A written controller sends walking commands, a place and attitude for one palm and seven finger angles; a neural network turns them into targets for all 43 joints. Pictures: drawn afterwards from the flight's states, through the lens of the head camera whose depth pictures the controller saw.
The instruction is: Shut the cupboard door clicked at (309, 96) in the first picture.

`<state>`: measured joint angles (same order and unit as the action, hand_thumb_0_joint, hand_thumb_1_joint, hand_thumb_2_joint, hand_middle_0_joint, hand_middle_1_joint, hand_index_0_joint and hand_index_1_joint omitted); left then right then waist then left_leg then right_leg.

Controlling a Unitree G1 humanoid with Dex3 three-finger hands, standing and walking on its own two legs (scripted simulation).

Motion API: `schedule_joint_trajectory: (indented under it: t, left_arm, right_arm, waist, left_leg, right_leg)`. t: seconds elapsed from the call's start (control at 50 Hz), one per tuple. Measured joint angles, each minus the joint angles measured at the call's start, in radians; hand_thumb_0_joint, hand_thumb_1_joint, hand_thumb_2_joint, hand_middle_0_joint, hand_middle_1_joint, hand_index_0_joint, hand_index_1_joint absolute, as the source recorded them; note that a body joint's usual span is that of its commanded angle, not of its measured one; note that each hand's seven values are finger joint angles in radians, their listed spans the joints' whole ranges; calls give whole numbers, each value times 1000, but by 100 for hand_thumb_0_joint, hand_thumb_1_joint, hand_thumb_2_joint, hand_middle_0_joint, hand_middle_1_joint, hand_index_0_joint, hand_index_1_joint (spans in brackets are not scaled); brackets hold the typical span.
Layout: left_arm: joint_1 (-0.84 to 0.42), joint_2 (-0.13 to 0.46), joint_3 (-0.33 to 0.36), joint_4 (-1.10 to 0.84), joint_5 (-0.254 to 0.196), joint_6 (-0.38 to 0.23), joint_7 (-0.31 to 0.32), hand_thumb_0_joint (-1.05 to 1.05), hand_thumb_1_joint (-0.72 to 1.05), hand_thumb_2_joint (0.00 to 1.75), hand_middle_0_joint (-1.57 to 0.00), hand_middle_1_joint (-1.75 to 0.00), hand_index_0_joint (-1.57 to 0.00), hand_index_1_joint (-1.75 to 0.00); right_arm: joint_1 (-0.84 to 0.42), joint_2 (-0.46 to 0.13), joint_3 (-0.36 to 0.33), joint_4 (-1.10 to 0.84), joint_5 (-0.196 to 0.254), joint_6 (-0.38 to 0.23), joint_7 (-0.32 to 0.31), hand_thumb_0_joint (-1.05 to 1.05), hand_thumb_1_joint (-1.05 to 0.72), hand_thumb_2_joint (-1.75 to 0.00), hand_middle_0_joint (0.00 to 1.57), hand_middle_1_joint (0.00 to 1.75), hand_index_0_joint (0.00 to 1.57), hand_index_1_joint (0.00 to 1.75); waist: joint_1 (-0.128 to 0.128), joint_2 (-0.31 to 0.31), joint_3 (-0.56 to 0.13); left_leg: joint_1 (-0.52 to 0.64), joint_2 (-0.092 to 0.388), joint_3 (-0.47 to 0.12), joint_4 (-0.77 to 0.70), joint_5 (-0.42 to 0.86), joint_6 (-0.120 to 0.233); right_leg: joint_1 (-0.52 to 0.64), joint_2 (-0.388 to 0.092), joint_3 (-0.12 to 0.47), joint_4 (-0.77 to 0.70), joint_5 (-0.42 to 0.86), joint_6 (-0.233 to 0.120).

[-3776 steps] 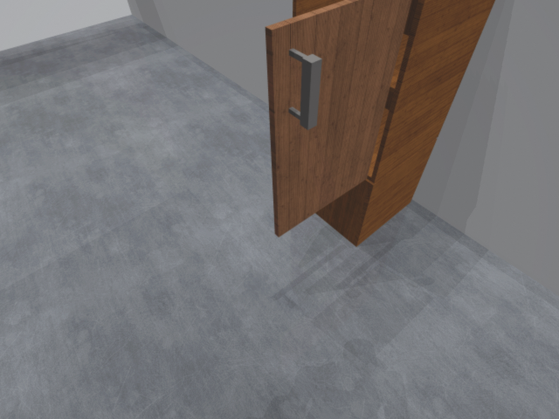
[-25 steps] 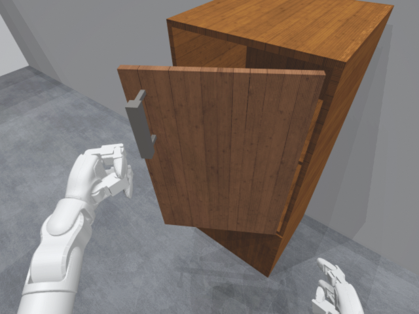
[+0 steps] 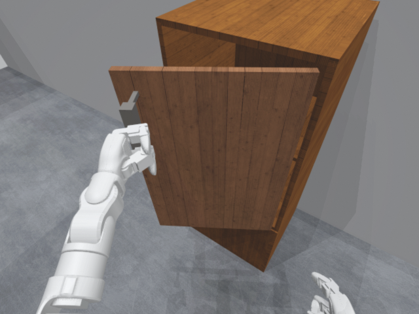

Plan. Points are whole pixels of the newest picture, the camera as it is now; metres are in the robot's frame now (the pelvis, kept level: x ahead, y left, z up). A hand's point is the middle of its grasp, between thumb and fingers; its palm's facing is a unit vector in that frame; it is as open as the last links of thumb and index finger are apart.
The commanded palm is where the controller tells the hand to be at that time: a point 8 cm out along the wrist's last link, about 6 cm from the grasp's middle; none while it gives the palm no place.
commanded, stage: bring the fist close to the handle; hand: left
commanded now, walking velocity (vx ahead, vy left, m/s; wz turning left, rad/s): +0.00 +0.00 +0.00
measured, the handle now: (138, 126) +0.45 +0.18 +0.14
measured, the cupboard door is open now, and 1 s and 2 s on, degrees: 31 21 12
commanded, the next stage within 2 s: push the door shut along its arc in 0.24 s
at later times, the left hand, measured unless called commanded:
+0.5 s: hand (149, 152) +0.36 +0.13 +0.15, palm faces -0.02 -1.00 -0.04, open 3.1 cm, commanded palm +0.34 +0.19 +0.15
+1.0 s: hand (159, 130) +0.43 +0.13 +0.15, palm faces -0.15 -0.99 -0.01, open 3.2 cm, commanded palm +0.42 +0.17 +0.15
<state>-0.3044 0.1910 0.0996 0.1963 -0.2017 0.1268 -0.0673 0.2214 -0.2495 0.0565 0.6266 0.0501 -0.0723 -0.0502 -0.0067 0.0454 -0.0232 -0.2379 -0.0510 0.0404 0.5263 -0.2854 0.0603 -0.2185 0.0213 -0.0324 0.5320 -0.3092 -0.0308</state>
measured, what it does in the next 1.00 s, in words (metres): stands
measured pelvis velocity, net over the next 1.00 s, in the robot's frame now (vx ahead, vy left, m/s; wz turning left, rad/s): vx -0.01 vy -0.01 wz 0.03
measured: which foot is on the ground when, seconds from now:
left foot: down 0.00-1.00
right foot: down 0.00-1.00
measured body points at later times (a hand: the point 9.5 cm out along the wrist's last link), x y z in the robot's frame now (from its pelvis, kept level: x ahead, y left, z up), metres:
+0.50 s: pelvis -0.02 -0.01 +0.00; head -0.03 -0.03 +0.45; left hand +0.35 +0.18 +0.16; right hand +0.16 -0.24 -0.09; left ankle +0.00 +0.08 -0.73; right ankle -0.02 -0.10 -0.73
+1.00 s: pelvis -0.01 -0.01 -0.01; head +0.02 -0.02 +0.44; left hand +0.43 +0.18 +0.15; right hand +0.09 -0.27 -0.12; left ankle +0.00 +0.08 -0.73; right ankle -0.02 -0.10 -0.73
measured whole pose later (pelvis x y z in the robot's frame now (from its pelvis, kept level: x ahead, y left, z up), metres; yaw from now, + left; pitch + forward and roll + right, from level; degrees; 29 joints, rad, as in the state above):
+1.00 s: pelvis -0.01 -0.01 -0.01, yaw +2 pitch +4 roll +0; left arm -0.79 0.33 0.15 0.89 -0.23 -0.10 -0.27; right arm 0.29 -0.30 0.04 0.70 0.06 -0.08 -0.06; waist -0.07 0.03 -0.02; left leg -0.38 -0.05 0.01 0.59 -0.28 0.05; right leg -0.35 0.02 -0.07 0.58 -0.31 -0.05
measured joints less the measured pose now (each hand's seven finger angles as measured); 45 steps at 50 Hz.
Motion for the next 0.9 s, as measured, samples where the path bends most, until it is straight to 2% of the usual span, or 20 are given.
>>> schedule_joint_trajectory:
  t: [0.08,0.24,0.32,0.42,0.54,0.7,0.9]
  left_arm:
    - [19,4,12,-13,7,-24,8,2,90,90,-130,-150,-130,-150]
    - [37,4,-9,-14,9,9,3,2,90,90,-130,-150,-130,-150]
    - [23,0,-25,-11,5,-3,10,2,90,90,-130,-150,-130,-150]
    - [-39,10,-18,48,5,-26,10,2,90,90,-130,-150,-130,-150]
    - [-150,63,20,212,2,-14,-37,2,90,90,-130,-150,-130,-150]
    - [-230,102,47,350,-19,-99,-124,2,90,90,-131,-150,-131,-150]
    - [-399,137,39,569,-22,-182,-181,2,90,90,-132,-150,-131,-150]
  right_arm:
    - [14,3,-4,-1,2,10,8,1,-90,-90,20,30,20,30]
    - [-1,-8,-7,-11,10,26,4,1,-90,-90,20,30,20,30]
    - [-21,-6,-3,-9,6,22,-4,1,-90,-90,20,30,20,30]
    - [-35,2,8,-1,5,25,-8,1,-90,-90,20,30,20,30]
    - [-31,2,17,1,11,42,-12,1,-90,-90,20,30,21,30]
    - [17,-26,1,20,15,28,-17,1,-90,-90,20,30,21,30]
    - [56,-46,-19,59,17,0,-12,1,-90,-90,20,30,20,30]
  waist:
    - [3,-5,-10]
    - [8,4,6]
    - [9,2,18]
    - [4,-4,15]
    - [-15,-11,17]
    - [-24,-9,19]
    - [-46,-7,15]
  left_leg:
    - [15,3,4,-9,1,-2]
    - [23,3,-10,-6,8,-3]
    - [22,2,-14,-8,16,-5]
    - [18,4,-18,-11,23,-9]
    - [3,10,-21,-12,30,-15]
    - [-34,11,-25,3,27,-17]
    - [-111,6,-37,43,17,-14]
  right_leg:
    - [13,3,5,-7,2,-1]
    - [31,3,-10,-16,10,-3]
    - [29,3,-14,-16,16,-6]
    - [25,4,-19,-16,19,-10]
    - [10,10,-22,-18,26,-17]
    - [-25,11,-27,-4,22,-20]
    - [-95,5,-41,30,10,-19]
